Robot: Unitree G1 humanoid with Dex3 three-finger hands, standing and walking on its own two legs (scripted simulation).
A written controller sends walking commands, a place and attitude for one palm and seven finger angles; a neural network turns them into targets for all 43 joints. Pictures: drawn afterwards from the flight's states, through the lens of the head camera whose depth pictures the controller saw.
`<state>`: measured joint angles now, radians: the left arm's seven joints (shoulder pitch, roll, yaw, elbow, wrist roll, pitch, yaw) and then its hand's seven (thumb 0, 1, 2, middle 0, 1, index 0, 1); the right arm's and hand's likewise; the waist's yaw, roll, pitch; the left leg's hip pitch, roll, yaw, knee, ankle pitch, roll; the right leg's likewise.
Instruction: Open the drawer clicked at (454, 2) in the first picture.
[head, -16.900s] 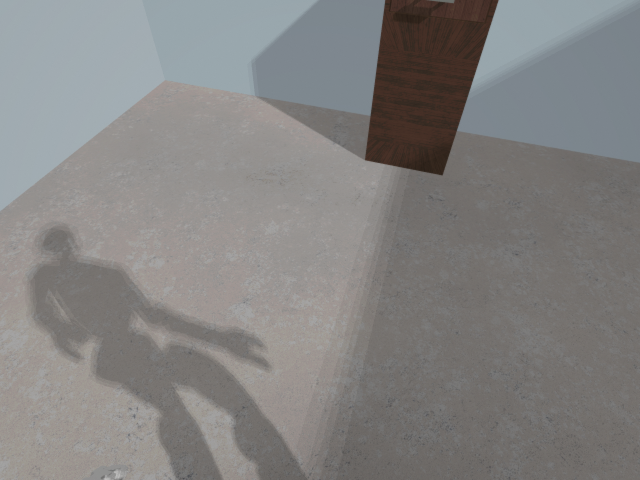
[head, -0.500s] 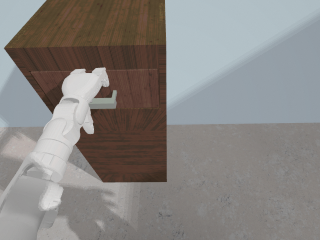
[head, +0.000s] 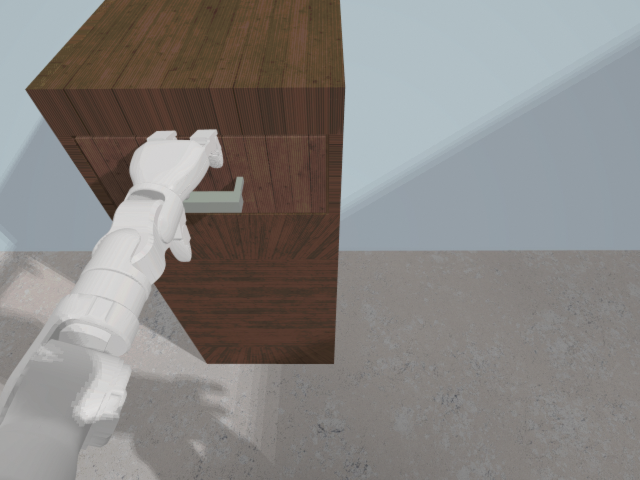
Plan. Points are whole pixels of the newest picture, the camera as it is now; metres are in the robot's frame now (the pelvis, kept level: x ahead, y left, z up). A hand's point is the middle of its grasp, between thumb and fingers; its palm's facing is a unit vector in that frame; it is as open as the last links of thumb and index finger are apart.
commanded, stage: move the hooked fingers above the handle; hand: left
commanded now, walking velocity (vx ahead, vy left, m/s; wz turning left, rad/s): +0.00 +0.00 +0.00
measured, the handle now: (209, 192) +0.52 +0.18 +0.05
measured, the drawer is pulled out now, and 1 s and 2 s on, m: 0.00 0.00 0.00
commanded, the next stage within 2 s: lower the fingers behind the handle in 0.54 s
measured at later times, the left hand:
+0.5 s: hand (199, 196) +0.46 +0.17 +0.10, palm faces -0.01 -0.03 -1.00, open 13.8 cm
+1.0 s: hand (198, 204) +0.46 +0.18 +0.08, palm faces -0.02 -0.03 -1.00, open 13.8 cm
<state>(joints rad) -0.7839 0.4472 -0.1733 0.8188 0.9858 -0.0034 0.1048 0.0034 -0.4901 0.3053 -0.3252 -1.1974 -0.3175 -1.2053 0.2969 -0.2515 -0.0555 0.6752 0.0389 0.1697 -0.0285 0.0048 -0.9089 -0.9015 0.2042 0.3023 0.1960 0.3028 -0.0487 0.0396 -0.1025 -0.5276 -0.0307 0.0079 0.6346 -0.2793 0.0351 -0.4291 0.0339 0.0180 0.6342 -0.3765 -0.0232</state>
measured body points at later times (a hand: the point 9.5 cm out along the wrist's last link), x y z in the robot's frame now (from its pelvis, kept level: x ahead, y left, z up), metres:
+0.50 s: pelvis +0.00 -0.01 +0.00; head +0.04 -0.03 +0.45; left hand +0.45 +0.17 +0.16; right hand +0.05 -0.27 -0.14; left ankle +0.02 +0.10 -0.72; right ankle -0.04 -0.11 -0.72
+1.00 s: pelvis +0.01 -0.02 +0.00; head +0.05 -0.03 +0.44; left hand +0.46 +0.18 +0.13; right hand +0.08 -0.29 -0.14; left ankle +0.02 +0.10 -0.72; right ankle -0.04 -0.11 -0.72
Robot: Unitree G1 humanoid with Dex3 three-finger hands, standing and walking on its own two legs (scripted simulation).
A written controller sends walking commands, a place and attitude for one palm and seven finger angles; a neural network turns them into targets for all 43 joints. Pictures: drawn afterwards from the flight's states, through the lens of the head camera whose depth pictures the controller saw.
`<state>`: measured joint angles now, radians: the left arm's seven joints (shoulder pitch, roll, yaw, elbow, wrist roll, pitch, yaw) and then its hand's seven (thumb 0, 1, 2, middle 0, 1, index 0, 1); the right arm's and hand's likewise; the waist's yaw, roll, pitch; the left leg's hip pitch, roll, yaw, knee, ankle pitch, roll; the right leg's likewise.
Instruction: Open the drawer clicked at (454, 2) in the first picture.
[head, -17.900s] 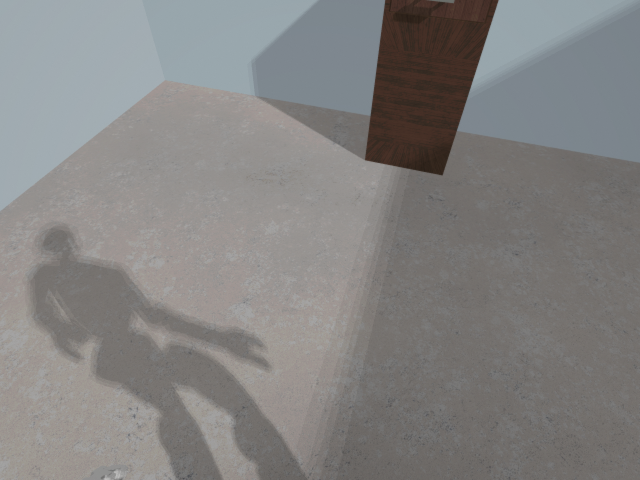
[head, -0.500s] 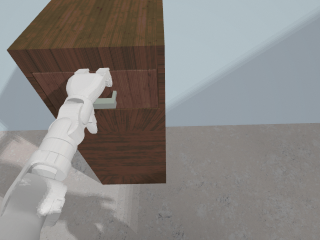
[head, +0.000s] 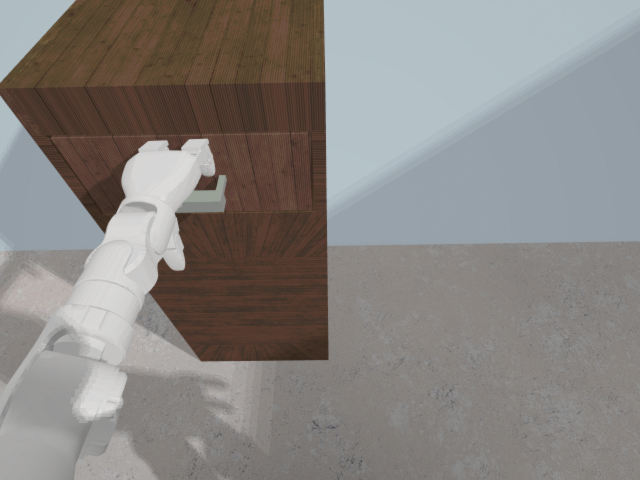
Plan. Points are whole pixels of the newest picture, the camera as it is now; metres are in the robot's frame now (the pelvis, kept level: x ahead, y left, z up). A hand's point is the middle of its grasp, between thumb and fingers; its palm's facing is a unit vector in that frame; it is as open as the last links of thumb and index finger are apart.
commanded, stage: lower the fingers behind the handle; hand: left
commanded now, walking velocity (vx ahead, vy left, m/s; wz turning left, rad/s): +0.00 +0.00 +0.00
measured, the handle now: (190, 191) +0.51 +0.20 +0.05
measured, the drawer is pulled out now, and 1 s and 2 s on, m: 0.00 0.00 0.00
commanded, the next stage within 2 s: lift the fingers back up to retry in 1.24 s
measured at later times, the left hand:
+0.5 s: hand (182, 215) +0.46 +0.20 +0.06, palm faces -0.02 -0.04 -1.00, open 13.8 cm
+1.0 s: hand (185, 216) +0.46 +0.20 +0.05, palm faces -0.01 -0.01 -1.00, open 13.8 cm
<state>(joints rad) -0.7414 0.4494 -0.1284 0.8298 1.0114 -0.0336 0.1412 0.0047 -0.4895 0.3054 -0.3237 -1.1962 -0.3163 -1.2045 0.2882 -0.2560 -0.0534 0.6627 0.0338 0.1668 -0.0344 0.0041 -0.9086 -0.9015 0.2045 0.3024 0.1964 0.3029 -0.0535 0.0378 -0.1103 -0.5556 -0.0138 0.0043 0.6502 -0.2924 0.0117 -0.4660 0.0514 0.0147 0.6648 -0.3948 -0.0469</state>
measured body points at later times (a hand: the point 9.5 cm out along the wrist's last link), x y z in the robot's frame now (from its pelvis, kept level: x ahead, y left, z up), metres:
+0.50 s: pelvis +0.00 +0.01 -0.01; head +0.06 +0.00 +0.44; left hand +0.45 +0.20 +0.11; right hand +0.05 -0.26 -0.14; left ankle +0.01 +0.12 -0.72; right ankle -0.05 -0.09 -0.72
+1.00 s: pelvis -0.02 +0.02 -0.01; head +0.04 +0.01 +0.43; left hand +0.46 +0.19 +0.11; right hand +0.01 -0.25 -0.14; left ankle +0.01 +0.12 -0.72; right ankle -0.05 -0.09 -0.72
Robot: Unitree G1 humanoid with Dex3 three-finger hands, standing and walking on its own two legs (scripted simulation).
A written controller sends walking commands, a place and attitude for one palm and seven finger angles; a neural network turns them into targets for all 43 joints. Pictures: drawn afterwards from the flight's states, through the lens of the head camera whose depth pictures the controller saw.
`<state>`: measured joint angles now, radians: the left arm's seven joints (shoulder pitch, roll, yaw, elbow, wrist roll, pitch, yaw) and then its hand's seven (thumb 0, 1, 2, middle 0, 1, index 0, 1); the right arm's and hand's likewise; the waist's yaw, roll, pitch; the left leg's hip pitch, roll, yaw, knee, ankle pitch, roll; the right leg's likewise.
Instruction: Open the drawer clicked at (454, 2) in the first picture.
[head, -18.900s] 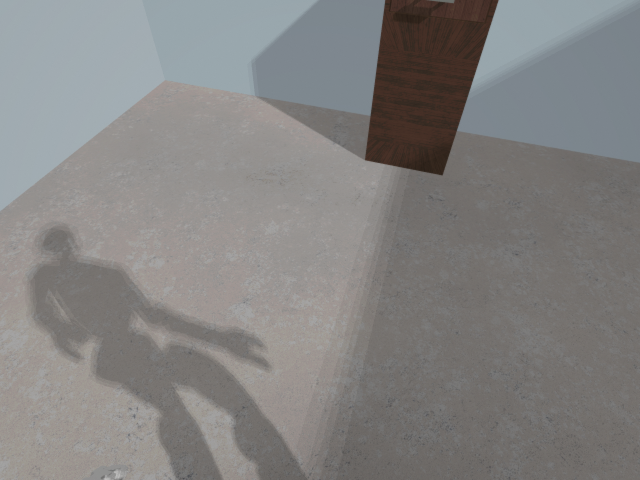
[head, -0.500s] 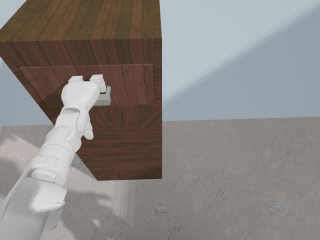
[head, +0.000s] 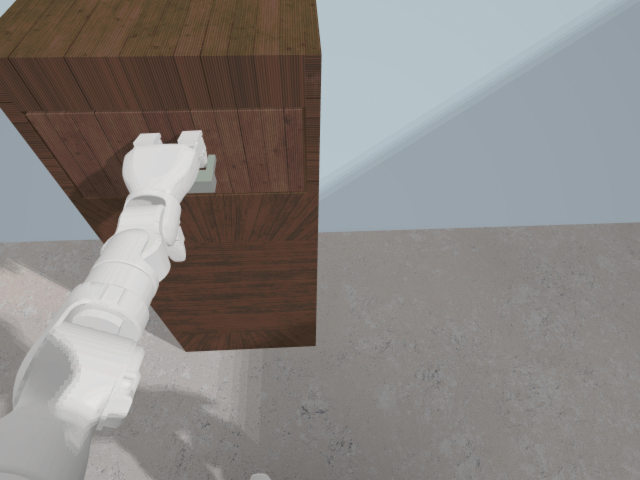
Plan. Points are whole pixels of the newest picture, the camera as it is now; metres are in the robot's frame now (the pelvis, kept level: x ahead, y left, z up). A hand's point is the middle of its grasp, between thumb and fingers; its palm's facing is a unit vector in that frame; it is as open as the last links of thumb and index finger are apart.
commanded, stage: lower the fingers behind the handle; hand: left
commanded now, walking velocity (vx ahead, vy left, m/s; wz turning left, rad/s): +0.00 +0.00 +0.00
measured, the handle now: (179, 171) +0.53 +0.19 +0.07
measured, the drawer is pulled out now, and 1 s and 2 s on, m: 0.00 0.00 0.00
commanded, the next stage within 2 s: lift the fingers back up to retry in 0.24 s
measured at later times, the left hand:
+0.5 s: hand (176, 196) +0.48 +0.19 +0.07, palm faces -0.02 +0.00 -1.00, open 13.8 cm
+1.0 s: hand (173, 170) +0.48 +0.17 +0.11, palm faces +0.08 -0.06 -0.99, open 13.8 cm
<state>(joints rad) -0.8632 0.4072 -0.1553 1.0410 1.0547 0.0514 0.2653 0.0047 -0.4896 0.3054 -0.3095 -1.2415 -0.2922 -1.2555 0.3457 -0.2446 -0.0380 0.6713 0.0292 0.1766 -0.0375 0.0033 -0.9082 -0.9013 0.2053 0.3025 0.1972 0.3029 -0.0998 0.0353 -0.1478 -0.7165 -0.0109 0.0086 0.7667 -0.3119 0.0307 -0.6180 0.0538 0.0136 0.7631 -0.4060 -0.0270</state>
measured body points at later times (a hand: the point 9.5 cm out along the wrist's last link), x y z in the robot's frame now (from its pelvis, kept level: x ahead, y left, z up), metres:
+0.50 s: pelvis -0.01 +0.01 +0.00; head +0.06 +0.00 +0.44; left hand +0.48 +0.18 +0.12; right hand +0.01 -0.26 -0.13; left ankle +0.03 +0.10 -0.71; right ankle -0.03 -0.11 -0.71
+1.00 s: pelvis +0.03 +0.00 +0.01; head +0.08 -0.02 +0.46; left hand +0.47 +0.18 +0.17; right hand +0.09 -0.26 -0.13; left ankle +0.03 +0.10 -0.71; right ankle -0.03 -0.11 -0.71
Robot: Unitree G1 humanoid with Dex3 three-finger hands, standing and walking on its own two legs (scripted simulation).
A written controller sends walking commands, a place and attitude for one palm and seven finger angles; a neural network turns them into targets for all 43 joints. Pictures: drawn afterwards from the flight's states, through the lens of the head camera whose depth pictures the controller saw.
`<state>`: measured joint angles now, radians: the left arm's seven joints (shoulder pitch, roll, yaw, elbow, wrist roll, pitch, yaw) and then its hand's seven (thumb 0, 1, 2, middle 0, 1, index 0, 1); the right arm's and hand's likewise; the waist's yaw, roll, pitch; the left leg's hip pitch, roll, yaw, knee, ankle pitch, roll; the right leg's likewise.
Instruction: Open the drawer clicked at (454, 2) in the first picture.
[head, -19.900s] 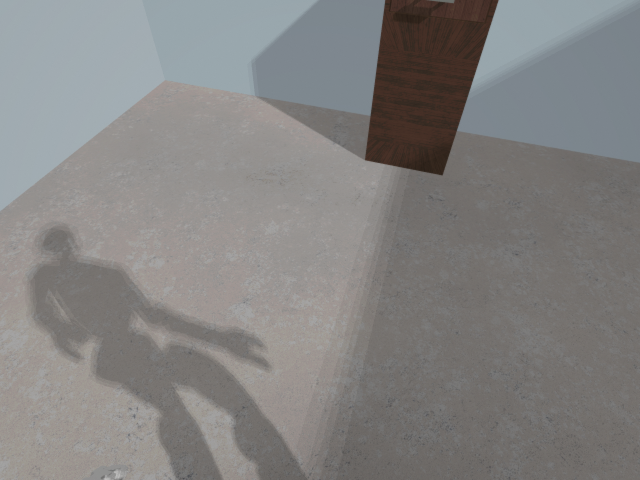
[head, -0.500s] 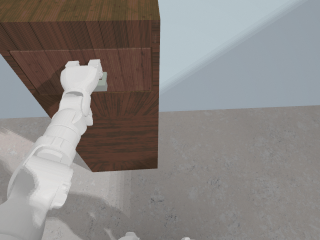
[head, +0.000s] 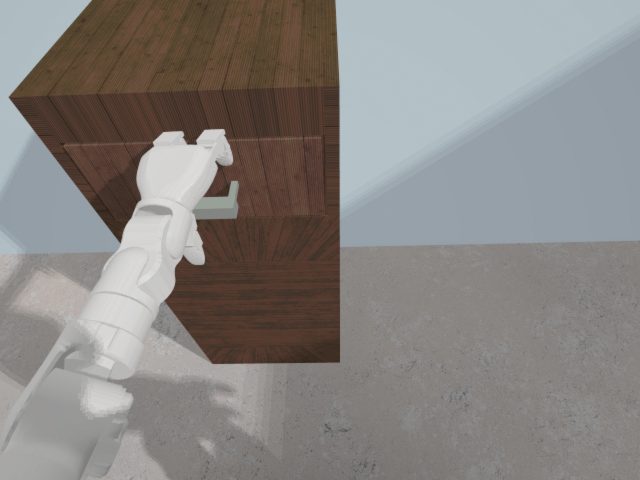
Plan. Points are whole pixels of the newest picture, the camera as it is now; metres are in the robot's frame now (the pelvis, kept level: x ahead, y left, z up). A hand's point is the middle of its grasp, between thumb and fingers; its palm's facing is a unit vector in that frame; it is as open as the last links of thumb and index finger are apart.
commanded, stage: lift the fingers back up to retry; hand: left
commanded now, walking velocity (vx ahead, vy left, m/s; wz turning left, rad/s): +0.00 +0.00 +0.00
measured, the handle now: (203, 198) +0.50 +0.18 +0.05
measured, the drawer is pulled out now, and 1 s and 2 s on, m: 0.00 0.00 0.00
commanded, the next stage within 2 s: re-aim the fingers above the handle in 0.12 s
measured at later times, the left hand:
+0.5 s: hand (182, 204) +0.43 +0.18 +0.11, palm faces +0.00 -0.02 -1.00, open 13.8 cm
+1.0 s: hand (179, 195) +0.45 +0.19 +0.11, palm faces -0.01 -0.02 -1.00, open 13.7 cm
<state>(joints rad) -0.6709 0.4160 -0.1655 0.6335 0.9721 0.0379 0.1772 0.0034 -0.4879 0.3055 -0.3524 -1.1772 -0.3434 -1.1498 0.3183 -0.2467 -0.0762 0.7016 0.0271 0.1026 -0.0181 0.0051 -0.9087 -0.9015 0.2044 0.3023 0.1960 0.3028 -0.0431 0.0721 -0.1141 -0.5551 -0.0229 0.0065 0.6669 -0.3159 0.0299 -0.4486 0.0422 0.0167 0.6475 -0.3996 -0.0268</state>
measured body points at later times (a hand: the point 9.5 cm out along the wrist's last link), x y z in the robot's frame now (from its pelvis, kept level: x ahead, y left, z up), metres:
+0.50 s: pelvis -0.01 -0.03 +0.00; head +0.02 -0.05 +0.45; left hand +0.43 +0.18 +0.17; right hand +0.09 -0.29 -0.13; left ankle +0.00 +0.10 -0.72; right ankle -0.06 -0.11 -0.72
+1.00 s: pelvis -0.02 -0.01 +0.00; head +0.02 -0.03 +0.45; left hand +0.45 +0.19 +0.16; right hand +0.03 -0.28 -0.13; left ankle +0.00 +0.10 -0.72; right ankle -0.06 -0.11 -0.72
